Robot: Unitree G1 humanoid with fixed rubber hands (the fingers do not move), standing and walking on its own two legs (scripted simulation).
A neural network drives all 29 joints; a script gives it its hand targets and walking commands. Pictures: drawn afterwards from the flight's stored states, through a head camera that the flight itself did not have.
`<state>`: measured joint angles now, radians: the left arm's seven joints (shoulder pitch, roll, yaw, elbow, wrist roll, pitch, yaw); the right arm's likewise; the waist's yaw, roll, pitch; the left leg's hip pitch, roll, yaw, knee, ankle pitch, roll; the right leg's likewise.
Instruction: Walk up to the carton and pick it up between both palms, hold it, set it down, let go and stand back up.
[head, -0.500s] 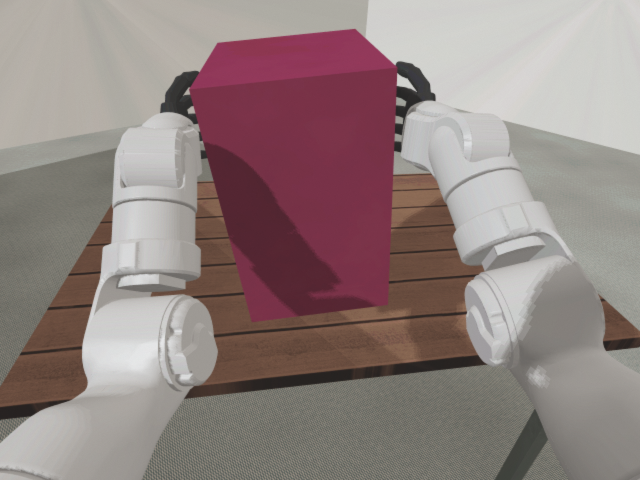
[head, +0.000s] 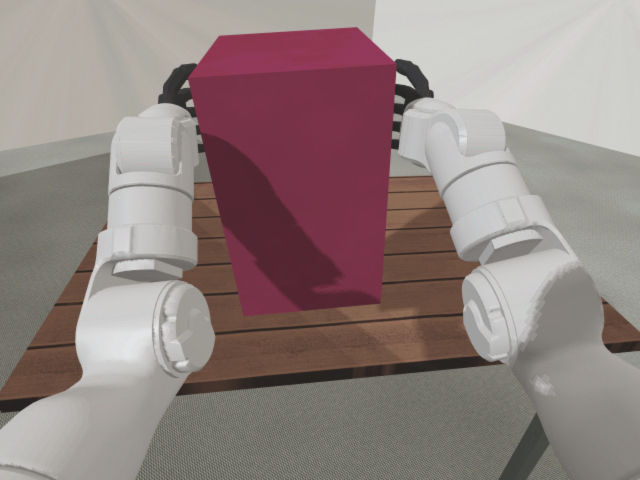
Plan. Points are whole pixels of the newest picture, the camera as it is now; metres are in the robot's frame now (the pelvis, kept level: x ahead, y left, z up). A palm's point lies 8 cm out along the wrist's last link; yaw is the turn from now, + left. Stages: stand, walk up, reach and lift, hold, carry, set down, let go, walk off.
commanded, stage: hold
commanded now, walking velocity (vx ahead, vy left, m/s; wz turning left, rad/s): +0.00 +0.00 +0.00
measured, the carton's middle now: (300, 170) +0.39 -0.01 +0.28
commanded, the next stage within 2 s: none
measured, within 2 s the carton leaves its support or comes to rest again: neither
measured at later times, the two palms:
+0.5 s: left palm (181, 134) +0.38 +0.13 +0.33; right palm (415, 130) +0.36 -0.14 +0.34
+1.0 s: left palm (178, 130) +0.38 +0.13 +0.34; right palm (415, 126) +0.36 -0.13 +0.34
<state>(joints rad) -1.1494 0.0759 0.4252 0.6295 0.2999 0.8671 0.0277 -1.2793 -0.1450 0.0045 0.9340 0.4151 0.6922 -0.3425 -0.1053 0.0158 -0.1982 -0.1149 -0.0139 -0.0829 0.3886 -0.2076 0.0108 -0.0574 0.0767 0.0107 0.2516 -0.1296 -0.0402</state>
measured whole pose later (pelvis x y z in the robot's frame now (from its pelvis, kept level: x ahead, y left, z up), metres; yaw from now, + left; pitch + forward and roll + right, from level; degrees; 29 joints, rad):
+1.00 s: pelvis +0.00 +0.00 +0.00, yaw +0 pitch -2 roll -2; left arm -1.18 0.10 0.42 0.69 0.26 0.84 0.05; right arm -1.29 -0.15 0.01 0.96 0.42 0.68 -0.34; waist -0.11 0.01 -0.20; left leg -0.16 -0.01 -0.09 0.40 -0.20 0.00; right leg -0.09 0.08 0.00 0.26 -0.12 -0.05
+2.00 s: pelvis +0.00 +0.00 +0.00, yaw +0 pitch -3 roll -2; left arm -1.17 0.09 0.42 0.67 0.26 0.84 0.05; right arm -1.28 -0.15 0.01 0.95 0.42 0.68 -0.34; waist -0.11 0.01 -0.20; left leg -0.16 -0.01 -0.09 0.41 -0.20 0.00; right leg -0.09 0.08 0.01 0.26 -0.12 -0.04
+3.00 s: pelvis +0.00 -0.01 +0.00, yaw +2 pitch -7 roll -1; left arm -1.21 0.12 0.47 0.79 0.36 0.62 0.01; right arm -1.31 -0.06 -0.15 1.13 0.21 0.37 -0.27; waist -0.14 -0.05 -0.09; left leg -0.03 -0.02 -0.10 0.34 -0.19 0.00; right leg 0.03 0.07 -0.01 0.22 -0.13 -0.05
